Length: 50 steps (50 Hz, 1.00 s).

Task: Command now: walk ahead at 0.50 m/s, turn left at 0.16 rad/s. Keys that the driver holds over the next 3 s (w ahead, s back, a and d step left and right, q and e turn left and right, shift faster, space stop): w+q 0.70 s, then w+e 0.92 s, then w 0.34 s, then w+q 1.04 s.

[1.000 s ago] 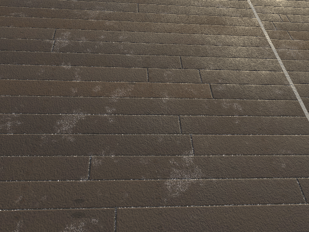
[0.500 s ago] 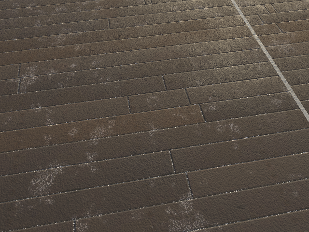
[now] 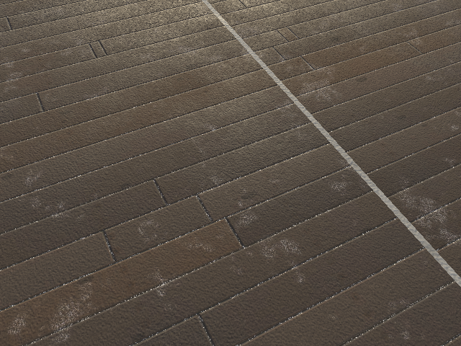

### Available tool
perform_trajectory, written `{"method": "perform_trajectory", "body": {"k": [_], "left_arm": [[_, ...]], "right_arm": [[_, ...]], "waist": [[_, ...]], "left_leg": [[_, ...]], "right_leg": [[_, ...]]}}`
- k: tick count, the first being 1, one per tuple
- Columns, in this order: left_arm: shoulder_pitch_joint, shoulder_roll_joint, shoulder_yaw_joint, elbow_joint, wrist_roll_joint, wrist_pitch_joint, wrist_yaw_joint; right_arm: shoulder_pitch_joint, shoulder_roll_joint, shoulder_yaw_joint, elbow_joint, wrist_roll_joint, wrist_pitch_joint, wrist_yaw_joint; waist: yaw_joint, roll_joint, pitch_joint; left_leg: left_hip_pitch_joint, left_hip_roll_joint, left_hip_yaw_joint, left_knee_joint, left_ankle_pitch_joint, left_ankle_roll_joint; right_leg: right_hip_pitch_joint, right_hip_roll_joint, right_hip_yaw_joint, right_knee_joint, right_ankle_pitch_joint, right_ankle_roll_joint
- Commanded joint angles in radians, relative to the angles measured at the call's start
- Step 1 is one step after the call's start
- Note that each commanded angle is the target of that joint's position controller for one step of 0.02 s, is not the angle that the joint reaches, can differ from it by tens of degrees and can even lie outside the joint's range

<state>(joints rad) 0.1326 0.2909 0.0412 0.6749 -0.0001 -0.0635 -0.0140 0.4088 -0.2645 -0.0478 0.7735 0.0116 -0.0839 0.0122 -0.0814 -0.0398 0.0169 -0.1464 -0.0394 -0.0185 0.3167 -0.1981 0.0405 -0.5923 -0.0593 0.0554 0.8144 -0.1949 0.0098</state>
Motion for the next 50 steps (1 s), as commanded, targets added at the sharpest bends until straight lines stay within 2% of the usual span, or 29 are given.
{"method": "perform_trajectory", "body": {"k": [1,3,5,7,8,9,10,11,12,14,16,19,24,26,29,31,32,33,34,35,36,37,38,39,40,41,43,46,50], "left_arm": [[-0.089,0.027,-0.003,-0.072,-0.005,-0.028,-0.012],[-0.137,0.044,0.002,-0.085,-0.012,-0.036,-0.018],[-0.151,0.069,0.012,-0.093,-0.015,-0.045,-0.022],[-0.089,0.095,0.027,-0.075,-0.015,-0.051,-0.017],[-0.003,0.123,0.044,-0.051,-0.008,-0.052,-0.008],[0.144,0.175,0.062,-0.034,0.008,-0.053,0.004],[0.246,0.256,0.084,-0.016,0.016,-0.034,0.011],[0.271,0.204,0.074,0.001,0.004,-0.026,0.005],[0.230,0.144,0.057,0.002,-0.004,-0.025,0.005],[0.121,0.076,0.035,0.003,0.003,-0.027,0.000],[0.066,0.055,0.034,0.014,0.011,-0.036,0.000],[0.066,0.085,0.049,0.042,0.009,-0.051,0.005],[0.093,0.138,0.062,0.079,0.002,-0.044,0.016],[0.124,0.161,0.068,0.096,-0.006,-0.037,0.018],[0.158,0.190,0.078,0.118,-0.023,-0.020,0.017],[0.161,0.220,0.087,0.122,-0.030,-0.006,0.020],[0.159,0.235,0.091,0.121,-0.033,0.002,0.023],[0.150,0.229,0.087,0.117,-0.036,0.010,0.028],[0.172,0.192,0.071,0.104,-0.016,0.007,0.032],[0.263,0.043,0.022,0.041,0.027,-0.015,0.019],[0.201,0.112,0.025,0.050,-0.006,-0.050,0.005],[0.120,0.168,0.042,0.038,-0.051,-0.060,-0.003],[0.098,0.148,0.033,0.035,-0.048,-0.065,0.001],[0.091,0.142,0.034,0.049,-0.027,-0.062,0.008],[0.120,0.143,0.038,0.063,-0.022,-0.048,0.008],[0.148,0.135,0.038,0.077,-0.023,-0.033,0.006],[0.169,0.104,0.033,0.096,-0.021,-0.005,0.008],[0.093,0.083,0.029,0.080,-0.019,0.009,0.012],[0.016,0.064,0.026,0.065,-0.023,-0.004,-0.003]], "right_arm": [[-0.047,-0.195,-0.048,-0.065,0.011,-0.006,-0.010],[-0.009,-0.198,-0.049,-0.048,0.015,0.003,-0.013],[0.003,-0.201,-0.051,-0.039,0.020,0.011,-0.018],[-0.009,-0.198,-0.051,-0.036,0.020,0.021,-0.023],[-0.009,-0.174,-0.043,-0.038,0.015,0.022,-0.023],[-0.034,-0.120,-0.023,-0.060,0.002,0.018,-0.021],[0.064,-0.035,0.002,-0.085,0.006,0.007,-0.025],[0.068,-0.099,-0.011,-0.088,0.027,0.002,-0.029],[0.003,-0.160,-0.031,-0.091,0.037,0.006,-0.028],[-0.069,-0.147,-0.035,-0.101,0.019,0.020,-0.026],[-0.069,-0.112,-0.035,-0.104,0.018,0.039,-0.018],[-0.110,-0.080,-0.028,-0.131,0.011,0.054,-0.013],[-0.249,-0.057,-0.012,-0.179,0.009,0.044,0.015],[-0.314,-0.057,-0.009,-0.207,0.011,0.044,0.028],[-0.377,-0.075,-0.014,-0.248,0.012,0.048,0.043],[-0.358,-0.104,-0.028,-0.261,0.007,0.053,0.047],[-0.292,-0.132,-0.044,-0.251,0.004,0.057,0.046],[-0.144,-0.175,-0.072,-0.214,0.006,0.061,0.039],[0.031,-0.246,-0.107,-0.168,0.013,0.071,0.020],[-0.001,-0.371,-0.123,-0.177,0.022,0.066,0.010],[0.025,-0.277,-0.090,-0.213,0.012,0.049,0.015],[0.005,-0.210,-0.069,-0.187,-0.003,0.035,0.021],[-0.052,-0.192,-0.061,-0.186,-0.002,0.027,0.021],[-0.120,-0.158,-0.050,-0.187,-0.007,0.023,0.019],[-0.160,-0.128,-0.038,-0.192,-0.019,0.017,0.018],[-0.175,-0.124,-0.036,-0.188,-0.024,0.010,0.017],[-0.174,-0.133,-0.038,-0.162,-0.022,-0.010,0.017],[-0.150,-0.139,-0.041,-0.121,-0.029,-0.022,0.006],[-0.145,-0.145,-0.039,-0.090,-0.029,-0.024,-0.006]], "waist": [[0.021,0.132,0.001],[0.010,0.136,0.004],[0.023,0.144,0.004],[0.073,0.147,-0.019],[0.115,0.139,-0.066],[0.190,0.075,-0.177],[0.178,-0.169,-0.311],[0.185,-0.215,-0.300],[0.183,-0.130,-0.173],[0.134,-0.067,-0.047],[0.090,-0.095,-0.005],[0.077,-0.049,0.014],[0.120,-0.015,0.040],[0.141,-0.005,0.057],[0.149,-0.005,0.076],[0.119,-0.029,0.039],[0.075,-0.041,-0.012],[-0.011,-0.024,-0.090],[-0.085,0.051,-0.184],[0.039,0.351,-0.255],[-0.028,0.231,-0.415],[-0.042,0.156,-0.274],[-0.005,0.105,-0.182],[0.031,0.074,-0.124],[0.068,0.096,-0.107],[0.087,0.109,-0.103],[0.101,0.095,-0.077],[0.081,0.080,-0.010],[0.046,0.086,0.026]], "left_leg": [[-0.032,0.213,-0.196,-0.124,0.208,0.173],[-0.023,0.227,-0.221,-0.107,0.181,0.165],[0.000,0.244,-0.263,-0.076,0.139,0.145],[-0.012,0.232,-0.270,-0.008,0.144,0.115],[-0.048,0.186,-0.244,0.086,0.196,0.089],[-0.169,0.124,-0.194,0.325,0.110,0.050],[-0.491,0.001,-0.060,0.662,-0.249,-0.018],[-0.634,0.027,-0.104,0.848,-0.389,-0.030],[-0.680,0.073,-0.123,0.917,-0.310,-0.029],[-0.639,0.126,-0.096,0.890,-0.177,-0.037],[-0.562,0.162,-0.093,0.848,-0.111,-0.042],[-0.570,0.170,-0.086,0.782,-0.027,-0.061],[-0.527,0.159,-0.034,0.499,0.202,-0.048],[-0.514,0.151,-0.005,0.418,0.220,-0.032],[-0.515,0.135,0.027,0.344,0.152,0.006],[-0.430,0.082,0.080,0.322,0.050,0.044],[-0.326,0.039,0.111,0.314,0.008,0.068],[-0.119,-0.013,0.133,0.260,0.046,0.101],[0.192,0.028,0.016,0.250,0.074,0.147],[0.502,0.299,-0.556,0.152,-0.102,0.323],[0.548,0.391,-0.811,-0.004,-0.231,0.363],[0.457,0.372,-0.651,-0.021,-0.147,0.301],[0.312,0.337,-0.512,-0.011,-0.031,0.266],[0.182,0.303,-0.403,-0.013,0.097,0.238],[0.089,0.274,-0.329,-0.037,0.187,0.224],[0.034,0.264,-0.292,-0.068,0.218,0.223],[-0.020,0.259,-0.208,-0.120,0.277,0.227],[-0.011,0.244,-0.101,-0.170,0.289,0.200],[0.028,0.220,0.025,-0.200,0.261,0.144]], "right_leg": [[0.070,0.034,-0.023,-0.188,0.145,0.020],[0.115,0.049,-0.016,-0.246,0.180,0.019],[0.162,0.053,0.000,-0.304,0.163,0.002],[0.294,0.056,-0.011,-0.367,0.149,-0.027],[0.437,0.048,-0.016,-0.386,0.131,-0.050],[0.664,-0.091,0.108,-0.370,0.105,-0.107],[0.976,-0.325,0.448,-0.403,-0.016,-0.234],[0.943,-0.367,0.642,-0.491,-0.222,-0.274],[0.835,-0.330,0.535,-0.519,-0.273,-0.243],[0.632,-0.249,0.327,-0.574,-0.110,-0.208],[0.508,-0.205,0.189,-0.629,0.024,-0.194],[0.469,-0.207,0.065,-0.670,0.182,-0.211],[0.491,-0.186,-0.106,-0.678,0.259,-0.186],[0.526,-0.200,-0.140,-0.676,0.251,-0.173],[0.619,-0.230,-0.176,-0.635,0.305,-0.147],[0.663,-0.232,-0.213,-0.523,0.577,-0.126],[0.666,-0.222,-0.236,-0.401,0.738,-0.112],[0.607,-0.190,-0.271,-0.200,0.807,-0.086],[0.385,-0.152,-0.274,0.087,0.600,-0.043],[-0.075,0.045,-0.221,0.458,-0.322,0.023],[-0.155,0.061,0.019,0.576,-0.399,0.008],[-0.221,0.013,0.020,0.573,-0.304,-0.012],[-0.198,-0.035,0.008,0.500,-0.220,-0.025],[-0.144,-0.074,0.004,0.429,-0.162,-0.023],[-0.068,-0.100,0.016,0.392,-0.120,-0.022],[-0.019,-0.105,0.016,0.374,-0.093,-0.017],[-0.006,-0.104,0.009,0.330,-0.042,0.001],[-0.095,-0.095,0.033,0.203,0.107,0.019],[-0.085,-0.046,0.026,-0.028,0.324,0.011]]}}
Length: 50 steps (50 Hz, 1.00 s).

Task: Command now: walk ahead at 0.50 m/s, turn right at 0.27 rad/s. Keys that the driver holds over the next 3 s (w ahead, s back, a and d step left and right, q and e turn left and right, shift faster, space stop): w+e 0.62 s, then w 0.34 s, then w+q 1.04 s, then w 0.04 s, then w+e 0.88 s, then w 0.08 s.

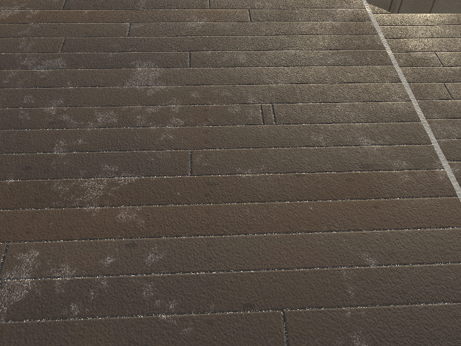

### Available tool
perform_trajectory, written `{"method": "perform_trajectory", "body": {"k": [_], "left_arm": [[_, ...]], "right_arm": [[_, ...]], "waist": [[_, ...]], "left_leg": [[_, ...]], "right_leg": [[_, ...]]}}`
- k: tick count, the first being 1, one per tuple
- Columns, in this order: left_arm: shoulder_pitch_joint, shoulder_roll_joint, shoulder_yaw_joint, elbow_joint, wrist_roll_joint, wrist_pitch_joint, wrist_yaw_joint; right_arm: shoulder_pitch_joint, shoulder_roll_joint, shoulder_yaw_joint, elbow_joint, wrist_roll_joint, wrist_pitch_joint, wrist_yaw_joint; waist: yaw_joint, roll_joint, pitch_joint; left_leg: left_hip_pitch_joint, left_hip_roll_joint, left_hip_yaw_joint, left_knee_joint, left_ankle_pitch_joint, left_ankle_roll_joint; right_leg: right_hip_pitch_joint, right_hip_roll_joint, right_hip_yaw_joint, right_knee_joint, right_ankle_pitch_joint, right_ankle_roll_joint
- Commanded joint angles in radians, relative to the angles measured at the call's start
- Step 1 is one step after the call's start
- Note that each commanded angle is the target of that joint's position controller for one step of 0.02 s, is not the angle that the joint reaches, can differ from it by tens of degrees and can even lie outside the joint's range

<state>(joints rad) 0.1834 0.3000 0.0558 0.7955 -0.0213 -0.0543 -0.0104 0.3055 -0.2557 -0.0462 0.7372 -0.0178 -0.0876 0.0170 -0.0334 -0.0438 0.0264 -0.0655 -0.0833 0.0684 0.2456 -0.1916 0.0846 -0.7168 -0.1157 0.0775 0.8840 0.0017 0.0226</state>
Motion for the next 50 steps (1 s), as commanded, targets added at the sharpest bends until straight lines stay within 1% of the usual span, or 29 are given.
{"method": "perform_trajectory", "body": {"k": [1,5,8,10,11,12,13,14,15,16,17,18,19,22,24,27,31,33,35,36,37,38,39,40,41,43,45,47,50], "left_arm": [[-0.061,0.047,0.008,-0.065,-0.001,-0.015,-0.012],[-0.150,0.027,-0.003,-0.112,0.001,-0.018,-0.036],[-0.176,0.032,-0.003,-0.153,0.003,-0.020,-0.058],[-0.116,0.064,0.014,-0.160,0.004,-0.014,-0.062],[-0.024,0.099,0.032,-0.146,0.004,-0.010,-0.059],[0.129,0.150,0.061,-0.115,0.002,-0.008,-0.047],[0.275,0.240,0.088,-0.094,0.000,0.004,-0.024],[0.233,0.279,0.090,-0.116,-0.009,-0.003,-0.022],[0.250,0.198,0.068,-0.121,-0.004,-0.006,-0.023],[0.220,0.156,0.057,-0.125,0.003,-0.009,-0.019],[0.157,0.145,0.052,-0.132,0.003,-0.012,-0.020],[0.101,0.109,0.042,-0.144,0.003,-0.014,-0.017],[0.072,0.104,0.036,-0.162,0.015,-0.012,-0.012],[0.058,0.127,0.043,-0.166,0.012,-0.013,0.002],[0.073,0.153,0.051,-0.158,0.007,-0.010,0.014],[0.114,0.160,0.054,-0.142,-0.001,0.003,0.024],[0.171,0.153,0.054,-0.118,-0.009,0.016,0.028],[0.167,0.144,0.053,-0.113,-0.002,0.018,0.030],[0.158,0.109,0.042,-0.113,0.006,0.019,0.026],[0.161,0.060,0.021,-0.124,0.017,0.015,0.021],[0.304,0.000,0.002,-0.133,-0.004,0.004,0.020],[0.310,0.056,0.005,-0.124,-0.016,-0.003,0.021],[0.205,0.131,0.024,-0.132,-0.019,-0.004,0.021],[0.118,0.134,0.024,-0.152,-0.008,-0.003,0.022],[0.064,0.121,0.023,-0.168,0.008,-0.008,0.019],[0.076,0.089,0.021,-0.165,0.011,-0.009,0.011],[0.084,0.055,0.012,-0.160,0.011,-0.006,0.007],[0.026,0.034,0.001,-0.179,0.019,-0.008,0.006],[-0.075,0.012,-0.011,-0.199,0.021,-0.021,0.000]], "right_arm": [[-0.034,-0.158,-0.042,-0.043,0.002,-0.020,-0.013],[0.018,-0.167,-0.049,0.007,0.013,-0.002,-0.019],[0.021,-0.186,-0.057,0.024,0.023,0.025,-0.030],[-0.001,-0.218,-0.065,0.016,0.026,0.041,-0.044],[-0.011,-0.228,-0.067,0.013,0.026,0.049,-0.051],[-0.028,-0.223,-0.062,0.008,0.029,0.052,-0.057],[-0.003,-0.174,-0.040,-0.013,0.006,0.039,-0.058],[0.078,-0.062,-0.003,-0.050,-0.005,0.007,-0.035],[-0.011,-0.152,-0.019,-0.054,0.026,-0.034,-0.013],[-0.099,-0.175,-0.022,-0.088,0.058,-0.053,-0.003],[-0.125,-0.158,-0.017,-0.096,0.046,-0.061,-0.007],[-0.135,-0.170,-0.026,-0.091,0.017,-0.056,-0.014],[-0.116,-0.168,-0.030,-0.092,0.009,-0.045,-0.014],[-0.087,-0.137,-0.023,-0.090,0.000,-0.016,-0.019],[-0.155,-0.110,-0.012,-0.110,-0.002,-0.010,-0.022],[-0.268,-0.087,-0.001,-0.130,0.005,-0.017,-0.016],[-0.327,-0.126,-0.016,-0.150,0.025,-0.031,-0.001],[-0.290,-0.148,-0.027,-0.139,0.025,-0.040,0.005],[-0.164,-0.170,-0.045,-0.105,0.015,-0.049,0.001],[-0.042,-0.209,-0.057,-0.094,-0.002,-0.054,-0.004],[0.079,-0.305,-0.084,-0.058,-0.015,-0.044,-0.005],[0.122,-0.250,-0.078,-0.031,0.019,-0.037,0.007],[0.068,-0.182,-0.057,-0.043,0.028,-0.034,0.005],[0.015,-0.158,-0.047,-0.053,0.018,-0.026,0.002],[-0.021,-0.137,-0.038,-0.048,0.012,-0.021,0.002],[-0.049,-0.111,-0.026,-0.042,0.005,-0.023,0.000],[-0.038,-0.122,-0.028,-0.026,0.016,-0.027,0.001],[-0.024,-0.157,-0.037,-0.010,0.023,-0.025,-0.003],[0.008,-0.179,-0.041,0.014,0.034,-0.013,-0.007]], "waist": [[-0.014,0.088,0.029],[-0.054,0.073,0.071],[-0.044,0.088,0.061],[0.003,0.135,-0.012],[0.057,0.147,-0.072],[0.145,0.121,-0.152],[0.189,-0.020,-0.263],[0.083,-0.237,-0.371],[0.160,-0.100,-0.400],[0.160,-0.045,-0.264],[0.108,0.063,-0.152],[0.076,0.073,-0.105],[0.046,0.039,-0.079],[0.015,0.017,-0.051],[0.034,0.008,-0.029],[0.087,-0.025,-0.029],[0.105,-0.047,-0.039],[0.083,-0.073,-0.045],[0.016,-0.078,-0.087],[-0.040,-0.016,-0.201],[-0.013,0.259,-0.341],[-0.033,0.340,-0.327],[-0.054,0.212,-0.177],[-0.047,0.137,-0.102],[-0.031,0.107,-0.034],[0.013,0.145,-0.017],[0.022,0.154,-0.024],[0.011,0.134,-0.012],[-0.021,0.118,-0.001]], "left_leg": [[-0.038,0.271,-0.045,-0.138,0.251,0.093],[0.109,0.318,0.001,-0.107,0.320,0.087],[0.211,0.348,0.027,-0.011,0.540,0.070],[0.228,0.344,0.058,0.130,0.901,0.044],[0.209,0.331,0.077,0.268,1.022,0.027],[0.103,0.293,0.104,0.480,0.976,-0.007],[-0.157,0.232,0.109,0.802,0.566,-0.049],[-0.584,-0.009,-0.023,1.158,-0.356,-0.117],[-0.696,0.049,-0.206,1.205,-0.353,-0.087],[-0.736,0.094,-0.191,1.156,-0.274,-0.066],[-0.713,0.138,-0.176,1.044,-0.209,-0.064],[-0.659,0.168,-0.168,0.950,-0.172,-0.074],[-0.600,0.179,-0.167,0.922,-0.149,-0.087],[-0.551,0.182,-0.134,0.788,-0.108,-0.140],[-0.532,0.165,-0.114,0.639,0.012,-0.166],[-0.441,0.112,-0.103,0.405,0.230,-0.173],[-0.401,0.084,-0.146,0.271,0.242,-0.151],[-0.376,0.096,-0.150,0.253,0.187,-0.117],[-0.200,0.094,-0.118,0.200,0.158,-0.062],[0.012,0.211,-0.226,0.220,0.129,0.000],[0.364,0.421,-0.638,0.171,-0.052,0.173],[0.390,0.490,-0.898,0.053,-0.331,0.215],[0.275,0.453,-0.793,0.029,-0.400,0.172],[0.164,0.410,-0.655,0.027,-0.313,0.140],[0.058,0.367,-0.557,0.005,-0.197,0.135],[-0.042,0.309,-0.442,-0.033,-0.041,0.120],[-0.068,0.296,-0.372,-0.061,0.057,0.137],[-0.073,0.300,-0.322,-0.087,0.134,0.152],[-0.093,0.268,-0.251,-0.093,0.188,0.134]], "right_leg": [[0.042,0.017,-0.010,-0.141,0.151,-0.005],[-0.020,0.030,-0.042,-0.254,0.114,-0.034],[-0.026,0.061,-0.098,-0.291,-0.031,-0.071],[0.105,0.126,-0.166,-0.282,-0.140,-0.111],[0.234,0.164,-0.187,-0.282,-0.169,-0.136],[0.473,0.192,-0.170,-0.350,-0.104,-0.177],[0.791,0.015,0.103,-0.358,-0.060,-0.252],[1.106,-0.215,0.683,-0.480,-0.208,-0.465],[1.131,-0.206,0.701,-0.559,-0.294,-0.433],[1.021,-0.172,0.546,-0.571,-0.267,-0.385],[0.854,-0.129,0.439,-0.585,-0.168,-0.352],[0.744,-0.094,0.365,-0.601,-0.071,-0.333],[0.656,-0.071,0.334,-0.625,-0.003,-0.336],[0.518,-0.037,0.252,-0.662,0.116,-0.341],[0.455,0.004,0.191,-0.665,0.114,-0.314],[0.418,0.056,0.156,-0.636,0.016,-0.257],[0.512,0.014,0.267,-0.557,-0.094,-0.228],[0.576,-0.025,0.311,-0.502,-0.091,-0.212],[0.575,0.014,0.290,-0.382,0.016,-0.177],[0.502,0.066,0.231,-0.159,-0.035,-0.143],[0.175,0.213,0.094,0.193,-0.328,-0.062],[-0.008,0.196,0.100,0.359,-0.574,-0.047],[-0.070,0.149,0.121,0.419,-0.501,-0.050],[-0.061,0.113,0.079,0.411,-0.431,-0.052],[-0.051,0.086,0.061,0.351,-0.383,-0.053],[0.035,0.039,0.038,0.251,-0.321,-0.051],[0.057,0.030,0.006,0.174,-0.301,-0.039],[0.043,0.019,-0.012,0.053,-0.235,-0.024],[0.103,0.033,-0.036,-0.153,-0.078,-0.012]]}}
Over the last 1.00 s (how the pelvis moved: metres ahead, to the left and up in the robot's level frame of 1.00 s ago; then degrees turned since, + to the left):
0.49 0.13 0.00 22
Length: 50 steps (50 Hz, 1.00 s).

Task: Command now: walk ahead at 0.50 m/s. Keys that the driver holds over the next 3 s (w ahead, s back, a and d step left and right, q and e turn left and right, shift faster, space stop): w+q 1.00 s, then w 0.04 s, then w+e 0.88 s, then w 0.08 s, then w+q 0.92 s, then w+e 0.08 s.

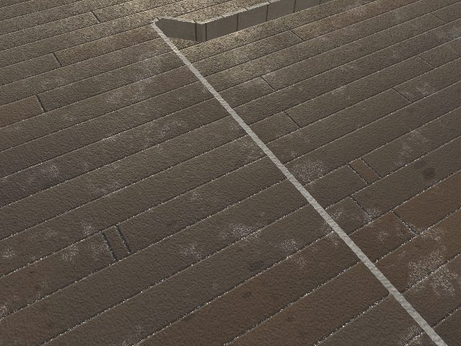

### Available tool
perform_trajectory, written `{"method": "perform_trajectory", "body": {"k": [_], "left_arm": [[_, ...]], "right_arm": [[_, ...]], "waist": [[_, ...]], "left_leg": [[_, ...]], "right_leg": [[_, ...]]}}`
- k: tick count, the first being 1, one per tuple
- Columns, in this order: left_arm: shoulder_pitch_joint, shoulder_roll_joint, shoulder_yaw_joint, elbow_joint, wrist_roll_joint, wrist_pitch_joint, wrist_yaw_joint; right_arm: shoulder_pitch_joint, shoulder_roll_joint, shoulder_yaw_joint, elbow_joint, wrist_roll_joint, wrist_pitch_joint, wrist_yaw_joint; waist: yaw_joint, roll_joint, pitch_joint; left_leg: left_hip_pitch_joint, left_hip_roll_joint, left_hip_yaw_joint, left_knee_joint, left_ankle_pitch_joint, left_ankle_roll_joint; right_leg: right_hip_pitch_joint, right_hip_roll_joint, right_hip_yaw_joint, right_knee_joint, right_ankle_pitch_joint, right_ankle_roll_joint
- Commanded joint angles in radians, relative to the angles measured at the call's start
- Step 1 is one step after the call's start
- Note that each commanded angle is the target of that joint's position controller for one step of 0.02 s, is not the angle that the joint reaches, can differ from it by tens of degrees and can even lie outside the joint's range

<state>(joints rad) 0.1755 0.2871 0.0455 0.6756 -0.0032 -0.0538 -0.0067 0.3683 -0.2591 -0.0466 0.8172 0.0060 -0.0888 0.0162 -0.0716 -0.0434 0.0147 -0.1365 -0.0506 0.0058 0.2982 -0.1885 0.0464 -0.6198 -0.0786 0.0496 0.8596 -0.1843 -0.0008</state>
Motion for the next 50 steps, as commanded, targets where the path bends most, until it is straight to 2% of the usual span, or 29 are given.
{"method": "perform_trajectory", "body": {"k": [1,4,6,8,9,10,11,12,13,15,16,17,18,20,25,30,32,33,34,35,36,37,38,39,40,41,42,45,50], "left_arm": [[-0.098,0.023,-0.002,-0.084,0.001,-0.026,-0.007],[-0.173,0.037,0.003,-0.102,-0.010,-0.038,-0.018],[-0.190,0.057,0.011,-0.112,-0.013,-0.047,-0.025],[-0.129,0.086,0.026,-0.096,-0.013,-0.056,-0.023],[-0.035,0.117,0.044,-0.067,-0.008,-0.057,-0.016],[0.112,0.168,0.064,-0.045,0.008,-0.058,-0.005],[0.239,0.261,0.086,-0.030,0.026,-0.045,0.005],[0.269,0.225,0.079,-0.011,0.017,-0.035,-0.001],[0.216,0.154,0.058,-0.010,0.005,-0.034,-0.002],[0.097,0.082,0.035,-0.008,0.005,-0.036,-0.006],[0.056,0.058,0.029,-0.003,0.011,-0.040,-0.008],[0.031,0.057,0.031,0.003,0.015,-0.046,-0.008],[0.021,0.061,0.036,0.011,0.014,-0.053,-0.007],[0.020,0.083,0.046,0.030,0.015,-0.063,-0.002],[0.045,0.134,0.062,0.069,0.009,-0.055,0.012],[0.110,0.181,0.079,0.112,-0.016,-0.031,0.014],[0.111,0.208,0.087,0.118,-0.025,-0.016,0.016],[0.107,0.224,0.091,0.118,-0.029,-0.008,0.019],[0.093,0.225,0.090,0.115,-0.034,0.001,0.022],[0.111,0.196,0.077,0.110,-0.023,0.001,0.027],[0.178,0.079,0.038,0.056,0.022,-0.013,0.021],[0.152,0.072,0.021,0.037,0.012,-0.051,0.010],[0.034,0.153,0.042,0.011,-0.031,-0.071,0.000],[0.001,0.144,0.037,-0.001,-0.036,-0.084,-0.001],[0.005,0.138,0.038,0.012,-0.012,-0.088,0.008],[0.020,0.147,0.046,0.021,0.004,-0.080,0.013],[0.034,0.147,0.048,0.023,0.008,-0.068,0.011],[0.023,0.109,0.041,0.020,0.020,-0.042,0.012],[-0.165,0.065,0.019,-0.027,0.011,-0.046,0.002]], "right_arm": [[-0.039,-0.181,-0.041,-0.057,0.015,-0.007,-0.008],[0.020,-0.193,-0.043,-0.029,0.022,0.007,-0.011],[0.032,-0.198,-0.046,-0.020,0.026,0.018,-0.017],[0.018,-0.209,-0.050,-0.018,0.025,0.028,-0.022],[0.017,-0.192,-0.044,-0.019,0.021,0.029,-0.023],[0.000,-0.144,-0.026,-0.037,0.009,0.025,-0.021],[0.072,-0.046,0.003,-0.068,-0.001,0.011,-0.022],[0.110,-0.078,-0.001,-0.071,0.026,0.000,-0.023],[0.043,-0.164,-0.027,-0.072,0.042,0.002,-0.024],[-0.044,-0.154,-0.033,-0.085,0.028,0.016,-0.024],[-0.049,-0.139,-0.037,-0.087,0.022,0.027,-0.023],[-0.039,-0.117,-0.035,-0.087,0.024,0.039,-0.020],[-0.043,-0.095,-0.032,-0.091,0.024,0.048,-0.018],[-0.072,-0.081,-0.030,-0.111,0.019,0.059,-0.017],[-0.206,-0.059,-0.016,-0.158,0.016,0.053,0.012],[-0.337,-0.079,-0.017,-0.226,0.015,0.058,0.037],[-0.329,-0.102,-0.029,-0.244,0.011,0.062,0.042],[-0.282,-0.124,-0.042,-0.240,0.010,0.066,0.041],[-0.155,-0.159,-0.066,-0.210,0.012,0.068,0.037],[0.020,-0.227,-0.102,-0.161,0.016,0.075,0.022],[0.063,-0.356,-0.130,-0.153,0.026,0.078,0.004],[0.062,-0.336,-0.111,-0.198,0.021,0.059,0.011],[0.044,-0.257,-0.087,-0.188,0.012,0.042,0.020],[0.005,-0.230,-0.078,-0.184,0.010,0.033,0.020],[-0.065,-0.201,-0.070,-0.192,0.011,0.031,0.016],[-0.117,-0.170,-0.058,-0.208,0.003,0.031,0.012],[-0.143,-0.161,-0.054,-0.222,-0.006,0.031,0.009],[-0.131,-0.179,-0.060,-0.213,0.000,0.023,-0.007],[-0.062,-0.197,-0.066,-0.178,0.011,0.032,-0.031]], "waist": [[0.009,0.116,0.016],[-0.013,0.120,0.025],[-0.001,0.129,0.025],[0.053,0.140,0.000],[0.100,0.130,-0.055],[0.174,0.092,-0.170],[0.184,-0.136,-0.330],[0.178,-0.255,-0.379],[0.179,-0.140,-0.227],[0.131,-0.070,-0.074],[0.103,-0.083,-0.032],[0.081,-0.092,-0.013],[0.071,-0.081,-0.004],[0.062,-0.044,0.011],[0.099,-0.008,0.039],[0.133,0.004,0.078],[0.109,-0.016,0.052],[0.076,-0.033,0.009],[-0.001,-0.023,-0.060],[-0.078,0.019,-0.153],[-0.018,0.283,-0.221],[-0.020,0.265,-0.394],[-0.057,0.159,-0.294],[-0.028,0.134,-0.184],[0.018,0.072,-0.121],[0.057,0.085,-0.090],[0.080,0.106,-0.083],[0.090,0.093,-0.064],[0.023,0.123,-0.009]], "left_leg": [[-0.032,0.226,-0.173,-0.139,0.192,0.165],[-0.014,0.240,-0.192,-0.109,0.183,0.155],[0.022,0.261,-0.233,-0.070,0.164,0.137],[0.026,0.263,-0.247,0.002,0.201,0.110],[-0.003,0.221,-0.222,0.103,0.283,0.086],[-0.118,0.163,-0.180,0.324,0.215,0.049],[-0.441,0.033,-0.067,0.682,-0.146,-0.021],[-0.602,0.028,-0.118,0.878,-0.411,-0.035],[-0.667,0.083,-0.142,0.957,-0.338,-0.034],[-0.632,0.143,-0.109,0.919,-0.191,-0.039],[-0.592,0.167,-0.113,0.882,-0.146,-0.042],[-0.547,0.178,-0.110,0.866,-0.115,-0.047],[-0.534,0.182,-0.104,0.855,-0.092,-0.053],[-0.553,0.187,-0.109,0.803,-0.034,-0.064],[-0.521,0.175,-0.060,0.516,0.201,-0.054],[-0.524,0.153,-0.002,0.366,0.153,-0.003],[-0.461,0.108,0.047,0.344,0.051,0.033],[-0.376,0.068,0.082,0.342,0.000,0.054],[-0.204,0.016,0.111,0.296,0.016,0.084],[0.083,-0.003,0.067,0.269,0.053,0.123],[0.422,0.256,-0.416,0.214,-0.037,0.273],[0.537,0.389,-0.855,0.030,-0.196,0.386],[0.484,0.368,-0.742,-0.013,-0.180,0.320],[0.352,0.329,-0.608,-0.008,-0.111,0.285],[0.213,0.287,-0.503,-0.007,-0.014,0.252],[0.101,0.252,-0.429,-0.023,0.086,0.235],[0.033,0.234,-0.404,-0.045,0.135,0.235],[-0.067,0.203,-0.325,-0.075,0.245,0.247],[-0.115,0.146,-0.271,-0.070,0.115,0.185]], "right_leg": [[0.040,0.011,-0.015,-0.187,0.150,0.018],[0.102,0.045,-0.018,-0.287,0.205,0.026],[0.137,0.053,-0.004,-0.344,0.173,0.012],[0.258,0.063,-0.013,-0.402,0.139,-0.014],[0.413,0.069,-0.025,-0.426,0.124,-0.039],[0.650,-0.038,0.063,-0.395,0.125,-0.090],[1.007,-0.285,0.386,-0.399,0.081,-0.200],[1.015,-0.364,0.654,-0.515,-0.120,-0.279],[0.896,-0.321,0.546,-0.545,-0.204,-0.243],[0.667,-0.233,0.317,-0.606,-0.101,-0.196],[0.583,-0.202,0.238,-0.642,-0.031,-0.184],[0.523,-0.188,0.178,-0.674,0.019,-0.179],[0.492,-0.187,0.132,-0.696,0.078,-0.185],[0.480,-0.193,0.057,-0.720,0.172,-0.197],[0.506,-0.171,-0.116,-0.735,0.244,-0.175],[0.641,-0.214,-0.186,-0.693,0.279,-0.140],[0.690,-0.219,-0.218,-0.594,0.516,-0.118],[0.699,-0.212,-0.237,-0.493,0.688,-0.106],[0.665,-0.184,-0.269,-0.312,0.791,-0.083],[0.506,-0.142,-0.285,-0.060,0.691,-0.043],[0.066,-0.002,-0.278,0.331,-0.034,0.028],[-0.105,0.117,-0.023,0.507,-0.431,0.035],[-0.203,0.062,0.042,0.530,-0.352,0.013],[-0.209,0.023,0.030,0.463,-0.265,-0.007],[-0.153,-0.016,0.030,0.376,-0.196,-0.006],[-0.075,-0.041,0.035,0.307,-0.151,-0.001],[-0.020,-0.047,0.036,0.279,-0.122,0.007],[0.014,-0.028,0.012,0.162,-0.047,0.050],[0.059,0.035,0.012,-0.201,0.235,0.077]]}}
Over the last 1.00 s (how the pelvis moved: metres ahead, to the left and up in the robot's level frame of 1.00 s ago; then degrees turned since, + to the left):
0.56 -0.11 0.00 -27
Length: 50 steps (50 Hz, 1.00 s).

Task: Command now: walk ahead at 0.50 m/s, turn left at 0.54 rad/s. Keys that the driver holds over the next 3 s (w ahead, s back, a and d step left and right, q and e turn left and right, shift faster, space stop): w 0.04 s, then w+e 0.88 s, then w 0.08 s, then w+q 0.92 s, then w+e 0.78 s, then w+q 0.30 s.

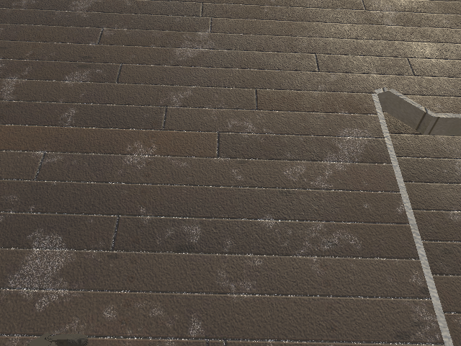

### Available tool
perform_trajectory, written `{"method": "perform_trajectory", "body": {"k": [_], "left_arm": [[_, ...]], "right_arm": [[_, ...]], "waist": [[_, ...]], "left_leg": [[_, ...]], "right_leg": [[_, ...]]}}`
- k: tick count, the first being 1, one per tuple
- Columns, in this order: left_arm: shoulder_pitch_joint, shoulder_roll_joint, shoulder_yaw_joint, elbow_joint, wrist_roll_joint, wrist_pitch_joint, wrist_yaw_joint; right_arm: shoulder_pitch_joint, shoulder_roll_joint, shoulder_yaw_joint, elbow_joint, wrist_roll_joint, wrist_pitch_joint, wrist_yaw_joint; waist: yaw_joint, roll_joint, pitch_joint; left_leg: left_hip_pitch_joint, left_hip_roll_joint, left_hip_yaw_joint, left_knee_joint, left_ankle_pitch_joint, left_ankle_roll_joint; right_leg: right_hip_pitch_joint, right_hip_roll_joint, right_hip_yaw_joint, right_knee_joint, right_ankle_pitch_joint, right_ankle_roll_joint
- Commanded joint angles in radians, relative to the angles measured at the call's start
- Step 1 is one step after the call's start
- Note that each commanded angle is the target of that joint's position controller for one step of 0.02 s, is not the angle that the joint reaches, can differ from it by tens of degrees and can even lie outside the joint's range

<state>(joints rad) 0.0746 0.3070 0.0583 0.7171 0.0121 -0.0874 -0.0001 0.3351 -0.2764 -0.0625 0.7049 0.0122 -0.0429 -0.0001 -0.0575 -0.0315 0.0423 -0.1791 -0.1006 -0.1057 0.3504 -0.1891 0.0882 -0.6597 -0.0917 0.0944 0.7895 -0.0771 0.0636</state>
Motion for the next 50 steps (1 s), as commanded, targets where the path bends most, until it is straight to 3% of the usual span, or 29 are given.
{"method": "perform_trajectory", "body": {"k": [1,4,7,9,10,11,12,13,14,15,16,17,20,23,26,29,31,33,34,35,36,37,38,39,40,41,43,47,50], "left_arm": [[-0.085,0.045,0.004,-0.072,-0.009,-0.016,-0.011],[-0.113,0.061,0.004,-0.075,-0.018,-0.029,-0.030],[-0.105,0.086,0.010,-0.082,-0.020,-0.032,-0.039],[-0.020,0.109,0.022,-0.060,-0.019,-0.035,-0.037],[0.100,0.141,0.040,-0.026,-0.013,-0.037,-0.033],[0.251,0.199,0.051,-0.007,-0.005,-0.038,-0.035],[0.319,0.267,0.072,0.025,-0.014,-0.027,-0.045],[0.318,0.176,0.048,0.022,-0.048,-0.024,-0.052],[0.258,0.127,0.034,0.006,-0.041,-0.019,-0.047],[0.223,0.121,0.029,-0.007,-0.024,-0.011,-0.043],[0.203,0.110,0.025,-0.011,-0.020,-0.006,-0.039],[0.197,0.098,0.019,-0.014,-0.014,-0.005,-0.033],[0.214,0.105,0.022,-0.010,-0.025,0.000,-0.017],[0.245,0.142,0.035,0.003,-0.032,0.009,0.003],[0.291,0.143,0.037,0.021,-0.037,0.023,0.015],[0.342,0.137,0.038,0.037,-0.043,0.037,0.021],[0.347,0.136,0.040,0.039,-0.044,0.046,0.025],[0.324,0.141,0.046,0.033,-0.043,0.052,0.027],[0.305,0.126,0.041,0.024,-0.041,0.053,0.026],[0.283,0.086,0.027,0.006,-0.031,0.050,0.020],[0.363,0.020,0.007,-0.016,-0.033,0.043,0.019],[0.428,0.031,-0.002,-0.033,-0.046,0.037,0.020],[0.376,0.119,0.020,-0.017,-0.054,0.040,0.020],[0.293,0.137,0.028,-0.028,-0.047,0.045,0.019],[0.252,0.123,0.029,-0.039,-0.038,0.048,0.017],[0.236,0.111,0.033,-0.045,-0.032,0.052,0.013],[0.239,0.069,0.027,-0.054,-0.039,0.063,0.004],[0.165,0.038,0.015,-0.096,-0.031,0.063,-0.005],[0.090,0.014,0.000,-0.108,-0.028,0.046,-0.021]], "right_arm": [[-0.017,-0.180,-0.050,-0.057,0.006,-0.013,-0.017],[0.029,-0.164,-0.044,-0.022,0.006,-0.014,-0.016],[0.046,-0.170,-0.045,0.002,-0.001,-0.010,-0.013],[0.026,-0.171,-0.044,0.007,-0.001,-0.003,-0.013],[0.024,-0.150,-0.035,0.004,-0.007,0.000,-0.014],[0.054,-0.117,-0.017,-0.015,-0.026,-0.001,-0.020],[0.168,-0.057,0.000,-0.025,-0.012,-0.017,-0.015],[0.102,-0.133,-0.008,-0.029,-0.004,-0.032,-0.013],[-0.029,-0.172,-0.019,-0.054,0.009,-0.044,-0.007],[-0.101,-0.157,-0.014,-0.070,-0.001,-0.054,-0.007],[-0.132,-0.146,-0.016,-0.082,-0.019,-0.063,-0.005],[-0.125,-0.134,-0.017,-0.085,-0.030,-0.066,-0.004],[-0.123,-0.099,-0.012,-0.088,-0.031,-0.060,-0.003],[-0.221,-0.070,0.000,-0.109,-0.027,-0.056,-0.006],[-0.321,-0.057,0.006,-0.126,-0.019,-0.065,0.004],[-0.396,-0.067,0.003,-0.143,-0.008,-0.076,0.016],[-0.407,-0.086,-0.005,-0.147,-0.004,-0.083,0.020],[-0.353,-0.112,-0.018,-0.134,-0.001,-0.090,0.017],[-0.270,-0.133,-0.032,-0.112,-0.004,-0.093,0.011],[-0.140,-0.171,-0.047,-0.094,-0.018,-0.095,0.002],[0.000,-0.252,-0.068,-0.077,-0.034,-0.087,-0.006],[0.040,-0.230,-0.065,-0.046,-0.014,-0.072,0.004],[-0.015,-0.149,-0.045,-0.057,-0.006,-0.067,0.005],[-0.060,-0.113,-0.034,-0.061,-0.008,-0.061,0.003],[-0.100,-0.094,-0.025,-0.052,-0.013,-0.058,0.005],[-0.125,-0.075,-0.019,-0.044,-0.020,-0.059,0.005],[-0.142,-0.077,-0.021,-0.028,-0.021,-0.067,0.007],[-0.121,-0.123,-0.037,0.012,-0.018,-0.077,0.006],[-0.101,-0.142,-0.037,0.040,-0.010,-0.071,0.010]], "waist": [[-0.001,0.116,-0.033],[-0.024,0.127,-0.026],[-0.017,0.150,-0.005],[0.034,0.153,-0.032],[0.086,0.122,-0.123],[0.128,-0.002,-0.279],[0.083,-0.300,-0.346],[0.118,-0.197,-0.289],[0.134,-0.098,-0.152],[0.128,-0.012,-0.093],[0.109,0.012,-0.050],[0.085,-0.014,-0.060],[0.066,-0.055,-0.071],[0.089,-0.041,-0.042],[0.124,-0.052,-0.032],[0.144,-0.053,-0.028],[0.134,-0.064,-0.026],[0.094,-0.091,-0.035],[0.047,-0.087,-0.074],[-0.019,-0.052,-0.186],[-0.031,0.138,-0.349],[-0.006,0.356,-0.392],[-0.013,0.221,-0.240],[-0.015,0.140,-0.129],[0.005,0.102,-0.056],[0.025,0.117,-0.026],[0.048,0.150,-0.012],[0.042,0.100,-0.008],[0.021,0.078,0.000]], "left_leg": [[-0.071,0.200,-0.159,-0.122,0.092,0.136],[0.002,0.247,-0.182,-0.085,0.062,0.129],[0.114,0.308,-0.211,-0.039,0.153,0.114],[0.159,0.292,-0.172,0.062,0.396,0.086],[0.146,0.237,-0.113,0.227,0.528,0.061],[-0.004,0.165,-0.051,0.514,0.346,0.021],[-0.398,0.006,0.035,0.839,-0.255,-0.072],[-0.549,0.052,-0.040,0.924,-0.348,-0.068],[-0.598,0.097,-0.036,0.920,-0.257,-0.061],[-0.579,0.125,-0.013,0.878,-0.196,-0.058],[-0.563,0.148,-0.005,0.803,-0.153,-0.066],[-0.508,0.166,-0.005,0.743,-0.118,-0.073],[-0.461,0.159,0.028,0.605,-0.103,-0.113],[-0.439,0.140,0.039,0.417,0.039,-0.146],[-0.361,0.105,0.039,0.255,0.206,-0.155],[-0.306,0.076,0.028,0.174,0.243,-0.148],[-0.275,0.071,0.011,0.125,0.202,-0.133],[-0.190,0.076,0.014,0.089,0.143,-0.103],[-0.063,0.084,0.027,0.046,0.151,-0.074],[0.162,0.180,-0.042,0.077,0.135,-0.020],[0.519,0.394,-0.337,0.082,0.037,0.098],[0.591,0.532,-0.659,-0.009,-0.177,0.182],[0.461,0.499,-0.594,-0.045,-0.296,0.150],[0.334,0.451,-0.444,-0.062,-0.234,0.113],[0.222,0.407,-0.336,-0.094,-0.126,0.100],[0.151,0.375,-0.257,-0.120,-0.047,0.089],[0.067,0.344,-0.146,-0.170,0.036,0.089],[0.068,0.351,-0.013,-0.213,0.196,0.119],[0.067,0.315,0.090,-0.217,0.266,0.102]], "right_leg": [[0.122,0.057,-0.039,-0.178,0.163,0.011],[0.140,0.052,-0.034,-0.246,0.200,-0.014],[0.119,0.049,-0.048,-0.275,0.074,-0.070],[0.225,0.084,-0.097,-0.320,0.007,-0.122],[0.395,0.082,-0.086,-0.318,0.038,-0.160],[0.670,-0.068,0.129,-0.293,0.092,-0.244],[0.967,-0.247,0.595,-0.424,-0.129,-0.410],[0.970,-0.249,0.724,-0.514,-0.378,-0.392],[0.853,-0.215,0.587,-0.525,-0.366,-0.346],[0.747,-0.171,0.486,-0.534,-0.263,-0.326],[0.672,-0.138,0.422,-0.545,-0.153,-0.323],[0.634,-0.103,0.371,-0.556,-0.068,-0.314],[0.579,-0.068,0.294,-0.577,0.075,-0.326],[0.511,-0.041,0.239,-0.588,0.110,-0.312],[0.464,-0.009,0.214,-0.571,0.089,-0.277],[0.481,-0.020,0.259,-0.527,0.054,-0.264],[0.526,-0.035,0.314,-0.486,0.031,-0.252],[0.541,-0.044,0.349,-0.429,0.073,-0.235],[0.521,-0.011,0.331,-0.355,0.131,-0.212],[0.442,0.035,0.280,-0.166,0.118,-0.181],[0.177,0.161,0.146,0.153,-0.146,-0.115],[-0.036,0.164,0.088,0.359,-0.525,-0.094],[-0.109,0.096,0.099,0.447,-0.463,-0.086],[-0.111,0.065,0.063,0.458,-0.381,-0.078],[-0.092,0.038,0.045,0.426,-0.323,-0.070],[-0.066,0.010,0.041,0.391,-0.283,-0.068],[-0.019,-0.017,0.017,0.362,-0.239,-0.062],[-0.057,-0.032,0.014,0.223,-0.099,-0.043],[0.006,-0.008,-0.020,0.016,0.054,-0.058]]}}
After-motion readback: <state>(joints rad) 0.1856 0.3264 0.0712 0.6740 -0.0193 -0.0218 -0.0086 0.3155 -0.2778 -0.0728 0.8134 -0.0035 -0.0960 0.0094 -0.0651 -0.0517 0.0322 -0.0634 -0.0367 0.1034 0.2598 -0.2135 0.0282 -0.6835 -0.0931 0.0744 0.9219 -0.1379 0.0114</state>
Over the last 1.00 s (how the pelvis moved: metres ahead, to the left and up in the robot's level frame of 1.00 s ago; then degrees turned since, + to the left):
0.50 0.10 0.00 31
